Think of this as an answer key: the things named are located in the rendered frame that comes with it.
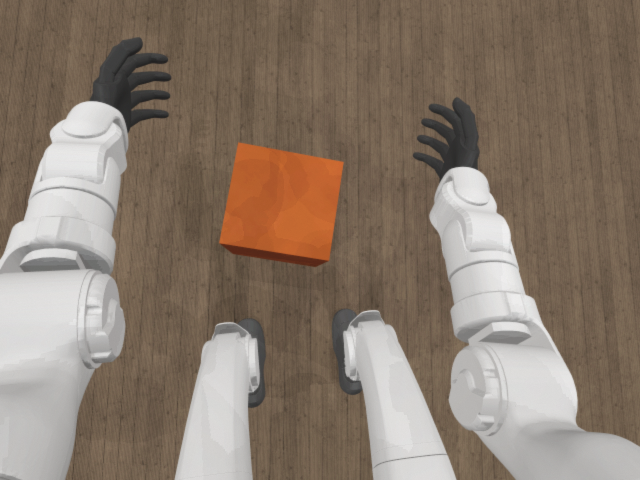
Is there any carton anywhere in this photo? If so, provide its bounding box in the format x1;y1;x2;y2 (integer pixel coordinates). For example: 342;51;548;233
219;142;344;267

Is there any left robot forearm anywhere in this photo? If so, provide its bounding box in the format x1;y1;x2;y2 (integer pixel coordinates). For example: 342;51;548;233
0;101;128;275

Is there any right robot upper arm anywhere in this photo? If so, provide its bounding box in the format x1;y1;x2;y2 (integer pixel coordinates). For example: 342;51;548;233
449;342;640;480

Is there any robot left foot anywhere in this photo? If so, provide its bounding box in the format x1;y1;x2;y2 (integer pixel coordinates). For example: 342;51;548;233
238;318;266;408

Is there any robot right foot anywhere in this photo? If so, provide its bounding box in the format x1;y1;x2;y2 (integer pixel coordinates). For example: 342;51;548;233
332;309;363;395

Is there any left robot upper arm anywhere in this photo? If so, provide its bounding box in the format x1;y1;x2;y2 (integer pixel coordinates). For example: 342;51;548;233
0;269;125;480

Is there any left robot hand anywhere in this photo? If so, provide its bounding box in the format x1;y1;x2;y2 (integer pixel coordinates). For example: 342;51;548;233
90;37;171;133

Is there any robot foot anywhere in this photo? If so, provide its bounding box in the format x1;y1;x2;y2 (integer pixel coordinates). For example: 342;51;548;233
332;309;363;395
238;318;266;408

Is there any right robot hand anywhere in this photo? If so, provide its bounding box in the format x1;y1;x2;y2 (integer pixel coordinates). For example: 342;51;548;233
413;97;480;182

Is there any right robot forearm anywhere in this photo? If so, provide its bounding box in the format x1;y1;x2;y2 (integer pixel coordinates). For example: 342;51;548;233
429;167;578;414

